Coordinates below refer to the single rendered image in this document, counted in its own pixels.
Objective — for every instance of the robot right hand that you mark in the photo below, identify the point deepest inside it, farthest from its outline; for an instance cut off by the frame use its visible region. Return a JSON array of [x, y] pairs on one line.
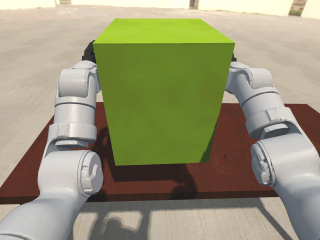
[[233, 58]]

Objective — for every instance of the robot left upper arm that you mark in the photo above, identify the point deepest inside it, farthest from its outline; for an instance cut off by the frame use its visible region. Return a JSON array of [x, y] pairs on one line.
[[66, 180]]

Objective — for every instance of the carton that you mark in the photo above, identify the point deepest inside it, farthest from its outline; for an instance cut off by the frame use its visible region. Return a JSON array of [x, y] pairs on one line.
[[162, 82]]

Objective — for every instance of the robot left forearm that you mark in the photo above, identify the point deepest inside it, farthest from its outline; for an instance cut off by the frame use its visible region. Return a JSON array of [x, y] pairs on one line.
[[75, 104]]

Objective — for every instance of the robot right upper arm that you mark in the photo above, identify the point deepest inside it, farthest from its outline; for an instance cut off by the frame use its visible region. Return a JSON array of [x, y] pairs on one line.
[[288, 164]]

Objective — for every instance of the robot right forearm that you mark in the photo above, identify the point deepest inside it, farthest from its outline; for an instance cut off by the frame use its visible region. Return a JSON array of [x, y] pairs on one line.
[[265, 113]]

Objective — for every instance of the robot left hand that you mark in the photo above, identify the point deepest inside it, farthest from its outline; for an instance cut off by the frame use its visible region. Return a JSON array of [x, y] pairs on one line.
[[89, 54]]

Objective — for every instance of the table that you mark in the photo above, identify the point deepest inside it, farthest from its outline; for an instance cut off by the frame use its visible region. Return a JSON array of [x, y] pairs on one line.
[[227, 175]]

